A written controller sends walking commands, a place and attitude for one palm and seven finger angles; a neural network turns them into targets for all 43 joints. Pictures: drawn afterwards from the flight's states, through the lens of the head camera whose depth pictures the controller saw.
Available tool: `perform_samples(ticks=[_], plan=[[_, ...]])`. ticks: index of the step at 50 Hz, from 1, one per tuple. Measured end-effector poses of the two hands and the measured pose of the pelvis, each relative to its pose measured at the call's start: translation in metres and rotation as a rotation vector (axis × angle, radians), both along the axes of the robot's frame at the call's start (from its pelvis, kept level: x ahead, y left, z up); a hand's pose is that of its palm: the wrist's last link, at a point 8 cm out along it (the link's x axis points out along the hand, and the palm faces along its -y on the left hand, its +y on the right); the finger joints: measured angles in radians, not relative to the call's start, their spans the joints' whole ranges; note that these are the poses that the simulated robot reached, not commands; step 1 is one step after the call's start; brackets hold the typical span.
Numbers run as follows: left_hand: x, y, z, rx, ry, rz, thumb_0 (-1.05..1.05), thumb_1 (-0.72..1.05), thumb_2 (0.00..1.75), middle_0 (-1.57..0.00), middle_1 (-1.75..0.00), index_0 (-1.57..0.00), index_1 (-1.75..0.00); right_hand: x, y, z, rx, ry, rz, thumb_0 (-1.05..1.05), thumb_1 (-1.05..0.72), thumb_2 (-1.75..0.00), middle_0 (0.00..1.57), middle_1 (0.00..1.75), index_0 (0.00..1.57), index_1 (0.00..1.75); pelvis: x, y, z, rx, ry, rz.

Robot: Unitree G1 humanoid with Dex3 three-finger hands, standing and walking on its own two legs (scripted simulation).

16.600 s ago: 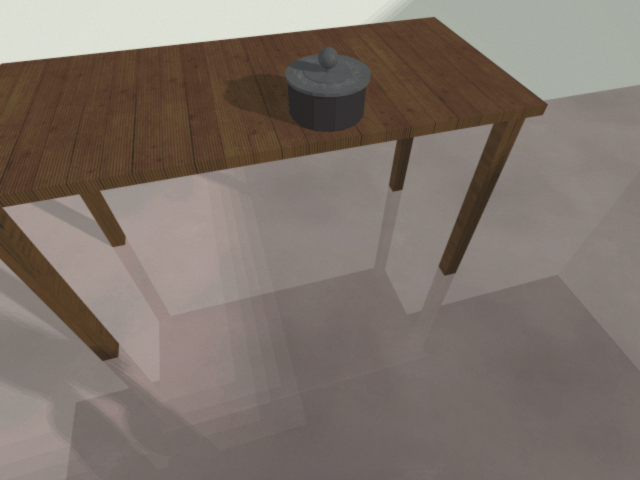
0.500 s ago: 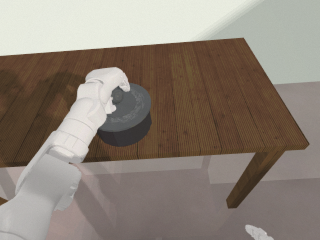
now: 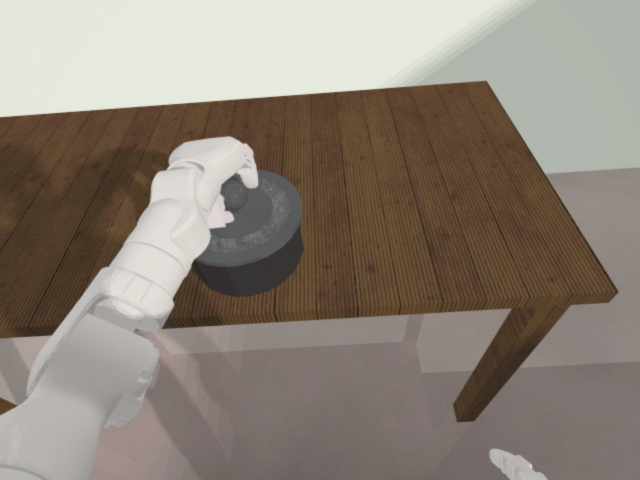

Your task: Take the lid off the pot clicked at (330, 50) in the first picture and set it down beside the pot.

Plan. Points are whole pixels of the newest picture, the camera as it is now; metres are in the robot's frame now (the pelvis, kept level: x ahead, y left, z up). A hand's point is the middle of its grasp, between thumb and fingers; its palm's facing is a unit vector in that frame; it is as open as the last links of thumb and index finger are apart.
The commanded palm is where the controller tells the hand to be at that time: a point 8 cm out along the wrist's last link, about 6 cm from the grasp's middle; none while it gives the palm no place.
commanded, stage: close the fingers and squeeze the knob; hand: left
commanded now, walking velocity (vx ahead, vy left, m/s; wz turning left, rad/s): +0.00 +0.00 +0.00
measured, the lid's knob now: (232, 195) +0.48 +0.12 +0.10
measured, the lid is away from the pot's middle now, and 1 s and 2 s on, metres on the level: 0.00 0.00 0.01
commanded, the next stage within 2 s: lift the lid straight up in 1.18 s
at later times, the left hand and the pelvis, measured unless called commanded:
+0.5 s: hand (220, 198) +0.44 +0.13 +0.13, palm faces -0.32 -0.07 -0.95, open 7.6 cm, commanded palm +0.44 +0.13 +0.19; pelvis -0.01 +0.00 +0.00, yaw +0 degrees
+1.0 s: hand (221, 196) +0.45 +0.13 +0.13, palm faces -0.33 -0.06 -0.94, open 7.5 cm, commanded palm +0.44 +0.13 +0.19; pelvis -0.01 +0.00 +0.00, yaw +0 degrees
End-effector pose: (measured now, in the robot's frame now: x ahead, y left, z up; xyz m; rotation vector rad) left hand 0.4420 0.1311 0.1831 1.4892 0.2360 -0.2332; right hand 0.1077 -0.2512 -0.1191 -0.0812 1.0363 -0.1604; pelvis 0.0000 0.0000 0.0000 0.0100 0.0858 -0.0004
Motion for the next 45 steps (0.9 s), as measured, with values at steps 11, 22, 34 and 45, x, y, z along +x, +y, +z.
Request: perform_samples(ticks=[11,22,34,45], plan=[[-0.004,0.001,0.000,-0.010,0.011,0.014,0.00,0.11,1.03,-0.65,-0.90,-0.62,-0.88,0.007,0.004,0.004,-0.004,-0.027,0.015,0.01,-0.91,-0.90,0.20,0.30,0.20,0.30,-0.006,0.001,-0.001,-0.001,-0.005,0.003],[-0.001,0.000,0.002,0.000,0.019,0.004,0.01,0.21,0.91,-0.70,-0.96,-0.65,-0.93,-0.010,0.006,0.000,-0.002,0.003,-0.006,0.01,-0.91,-0.90,0.20,0.30,0.20,0.30,-0.006,0.004,0.000,-0.002,-0.001,-0.003],[0.002,-0.001,0.003,0.015,0.023,0.004,0.01,0.25,0.74,-0.73,-0.96,-0.68,-0.94,-0.026,0.004,-0.005,-0.009,0.047,-0.016,0.01,-0.91,-0.90,0.20,0.30,0.20,0.30,-0.007,0.005,0.000,-0.001,0.003,-0.002],[0.002,-0.002,0.003,0.016,0.027,0.015,0.02,0.25,0.74,-0.73,-0.96,-0.68,-0.95,-0.019,0.004,-0.003,-0.013,0.033,-0.006,0.01,-0.91,-0.90,0.20,0.30,0.20,0.30,-0.007,0.004,0.000,-0.001,0.002,0.001]])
